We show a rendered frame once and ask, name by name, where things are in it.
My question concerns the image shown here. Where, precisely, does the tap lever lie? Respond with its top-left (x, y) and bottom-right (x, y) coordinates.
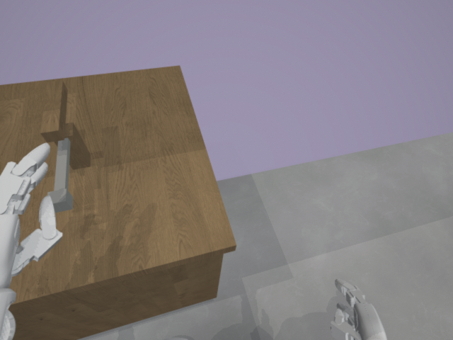
top-left (47, 138), bottom-right (73, 213)

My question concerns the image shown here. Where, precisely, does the left robot hand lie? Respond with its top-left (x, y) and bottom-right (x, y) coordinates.
top-left (0, 143), bottom-right (62, 288)

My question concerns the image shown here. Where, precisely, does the right robot hand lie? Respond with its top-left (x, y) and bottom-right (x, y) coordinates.
top-left (331, 278), bottom-right (387, 340)

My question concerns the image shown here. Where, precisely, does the left robot forearm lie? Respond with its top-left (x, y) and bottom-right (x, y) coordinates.
top-left (0, 288), bottom-right (16, 340)

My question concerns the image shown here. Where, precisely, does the counter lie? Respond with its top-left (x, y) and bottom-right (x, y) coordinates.
top-left (0, 65), bottom-right (236, 340)

